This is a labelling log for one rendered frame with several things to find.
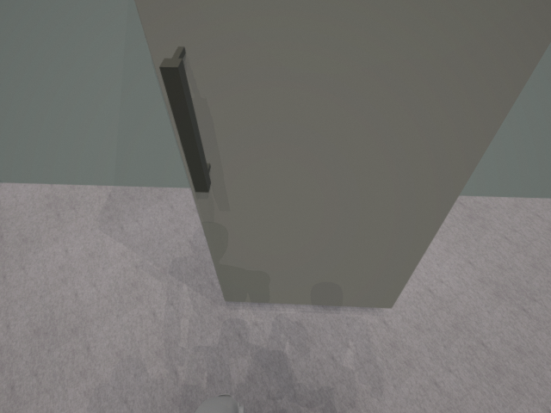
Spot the fridge door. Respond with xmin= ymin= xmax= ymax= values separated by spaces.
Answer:
xmin=135 ymin=0 xmax=551 ymax=309

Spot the handle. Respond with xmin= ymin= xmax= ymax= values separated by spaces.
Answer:
xmin=159 ymin=46 xmax=211 ymax=193

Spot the robot left thigh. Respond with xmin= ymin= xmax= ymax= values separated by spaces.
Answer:
xmin=195 ymin=396 xmax=245 ymax=413

